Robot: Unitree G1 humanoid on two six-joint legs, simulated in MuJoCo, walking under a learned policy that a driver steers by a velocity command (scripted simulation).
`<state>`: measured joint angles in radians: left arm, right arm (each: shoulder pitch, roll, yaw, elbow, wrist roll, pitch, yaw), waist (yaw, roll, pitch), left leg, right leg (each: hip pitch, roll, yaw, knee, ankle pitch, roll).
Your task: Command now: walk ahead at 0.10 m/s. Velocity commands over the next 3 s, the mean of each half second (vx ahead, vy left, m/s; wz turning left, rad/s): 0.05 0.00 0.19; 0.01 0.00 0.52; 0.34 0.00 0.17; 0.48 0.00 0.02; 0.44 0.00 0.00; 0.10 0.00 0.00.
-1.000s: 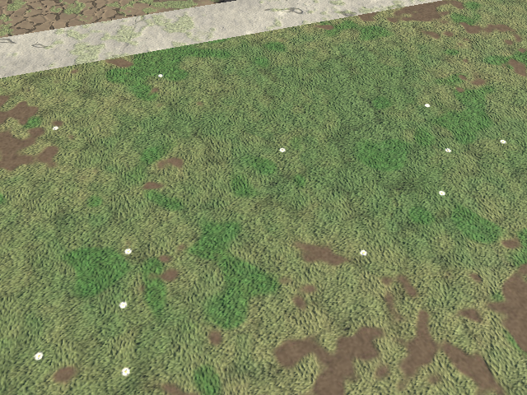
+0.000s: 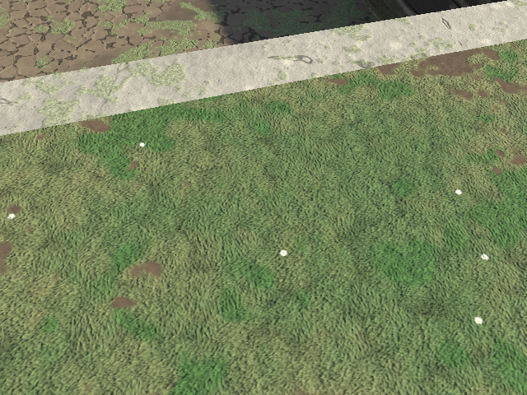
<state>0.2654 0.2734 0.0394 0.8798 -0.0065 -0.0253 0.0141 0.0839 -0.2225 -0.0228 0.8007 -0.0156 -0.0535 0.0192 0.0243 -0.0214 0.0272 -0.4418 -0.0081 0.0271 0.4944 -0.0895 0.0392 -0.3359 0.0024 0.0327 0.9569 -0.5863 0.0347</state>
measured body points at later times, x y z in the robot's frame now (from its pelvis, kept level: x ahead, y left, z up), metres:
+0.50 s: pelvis +0.05 +0.00 -0.01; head +0.08 +0.02 +0.44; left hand +0.10 +0.30 -0.14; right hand +0.21 -0.26 -0.12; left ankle +0.08 +0.09 -0.73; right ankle +0.03 -0.15 -0.72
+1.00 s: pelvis +0.07 -0.03 +0.01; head +0.10 -0.04 +0.46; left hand +0.07 +0.28 -0.09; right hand +0.33 -0.24 -0.10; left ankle +0.04 +0.09 -0.68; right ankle +0.13 -0.13 -0.73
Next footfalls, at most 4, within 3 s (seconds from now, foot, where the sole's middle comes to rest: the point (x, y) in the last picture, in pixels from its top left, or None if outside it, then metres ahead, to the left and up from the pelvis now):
0.18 right None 0.07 -0.15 -0.77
0.90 right None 0.16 -0.12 -0.77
1.32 left None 0.09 0.15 -0.77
1.80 right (219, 370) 0.52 0.13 -0.77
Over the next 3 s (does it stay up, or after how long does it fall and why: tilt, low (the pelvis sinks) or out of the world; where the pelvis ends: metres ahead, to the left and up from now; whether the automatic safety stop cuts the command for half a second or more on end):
stays up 0.72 0.38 0.01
